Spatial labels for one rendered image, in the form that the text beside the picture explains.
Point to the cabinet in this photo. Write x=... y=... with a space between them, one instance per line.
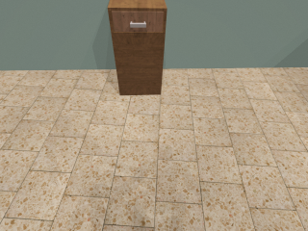
x=139 y=56

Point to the handle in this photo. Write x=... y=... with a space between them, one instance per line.
x=137 y=25

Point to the drawer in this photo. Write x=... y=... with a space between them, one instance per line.
x=153 y=20

